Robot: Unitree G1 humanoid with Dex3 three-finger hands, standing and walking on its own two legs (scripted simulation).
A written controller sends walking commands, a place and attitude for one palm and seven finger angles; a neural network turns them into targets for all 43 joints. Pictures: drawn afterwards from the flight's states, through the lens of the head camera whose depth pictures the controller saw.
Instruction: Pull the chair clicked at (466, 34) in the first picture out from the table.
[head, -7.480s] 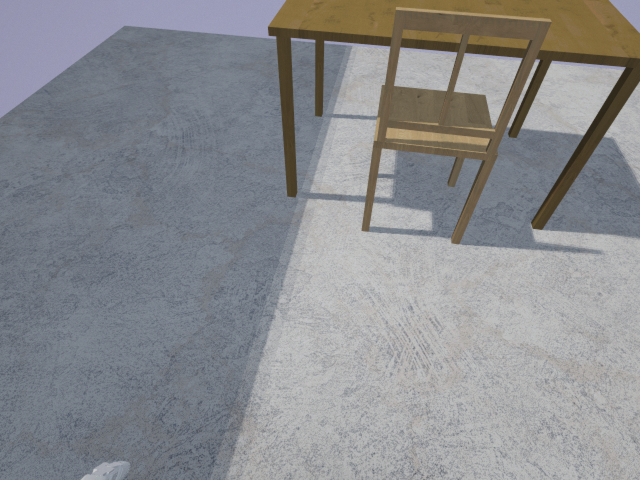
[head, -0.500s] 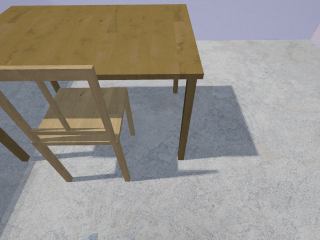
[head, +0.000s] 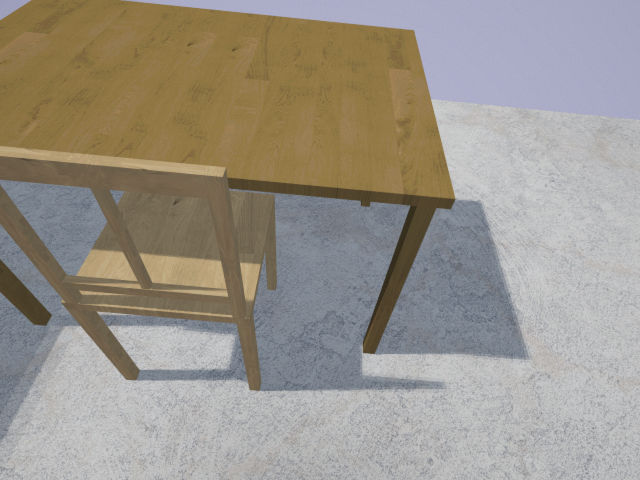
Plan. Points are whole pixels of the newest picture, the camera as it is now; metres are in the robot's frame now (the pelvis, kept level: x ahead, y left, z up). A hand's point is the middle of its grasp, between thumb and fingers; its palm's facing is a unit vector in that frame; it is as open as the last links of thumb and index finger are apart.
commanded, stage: come to a stop and stand still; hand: left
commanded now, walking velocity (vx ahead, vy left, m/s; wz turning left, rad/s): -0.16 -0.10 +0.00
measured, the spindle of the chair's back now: (126, 242) +0.48 +0.39 -0.09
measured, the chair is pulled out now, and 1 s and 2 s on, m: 0.00 0.00 0.00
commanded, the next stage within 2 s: look again from close up in 1.08 s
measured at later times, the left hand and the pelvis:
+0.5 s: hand out of the picture +0.03 +0.13 -0.16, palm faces +0.06 -0.97 -0.25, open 7.3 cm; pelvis -0.02 -0.06 +0.00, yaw +0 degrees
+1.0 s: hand out of the picture -0.05 +0.15 -0.18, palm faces +0.05 -0.99 -0.15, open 7.3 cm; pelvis -0.03 -0.01 +0.00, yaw +0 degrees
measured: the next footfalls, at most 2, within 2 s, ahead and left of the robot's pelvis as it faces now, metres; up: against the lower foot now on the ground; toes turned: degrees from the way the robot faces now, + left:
right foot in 0.22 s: +0.06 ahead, -0.12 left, +0.00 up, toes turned -2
left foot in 0.64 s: -0.02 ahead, +0.10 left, +0.00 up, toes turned +3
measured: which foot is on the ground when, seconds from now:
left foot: down 0.00-0.26, up 0.28-0.62, down 0.64-1.00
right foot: up 0.00-0.20, down 0.22-1.00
